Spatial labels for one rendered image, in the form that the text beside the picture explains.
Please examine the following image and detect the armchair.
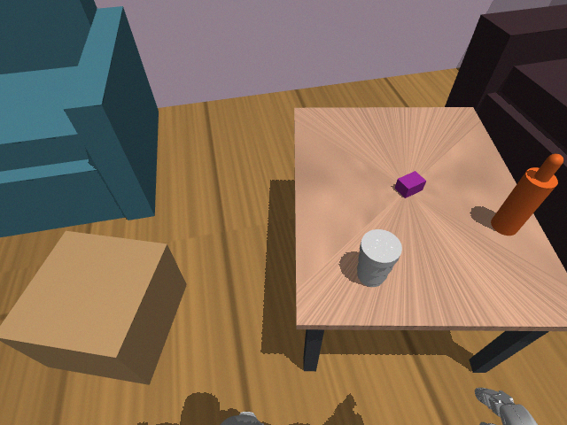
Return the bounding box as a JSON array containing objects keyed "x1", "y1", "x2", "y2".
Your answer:
[{"x1": 0, "y1": 0, "x2": 159, "y2": 237}]

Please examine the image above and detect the sofa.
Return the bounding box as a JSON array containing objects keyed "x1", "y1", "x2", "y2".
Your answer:
[{"x1": 445, "y1": 4, "x2": 567, "y2": 272}]

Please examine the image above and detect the right robot hand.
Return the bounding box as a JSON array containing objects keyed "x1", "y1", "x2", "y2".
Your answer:
[{"x1": 475, "y1": 388, "x2": 538, "y2": 425}]

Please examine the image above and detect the coffee table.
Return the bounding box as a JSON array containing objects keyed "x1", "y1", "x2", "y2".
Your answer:
[{"x1": 294, "y1": 107, "x2": 567, "y2": 373}]

